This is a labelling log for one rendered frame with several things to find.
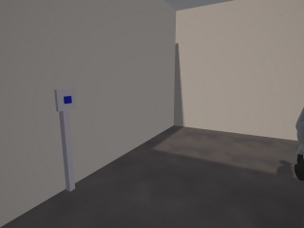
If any button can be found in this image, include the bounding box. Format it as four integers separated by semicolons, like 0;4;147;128
64;96;72;104

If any robot right thigh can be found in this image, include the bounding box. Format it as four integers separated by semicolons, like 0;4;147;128
294;158;304;181

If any panel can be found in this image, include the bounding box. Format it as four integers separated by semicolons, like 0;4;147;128
54;88;77;192

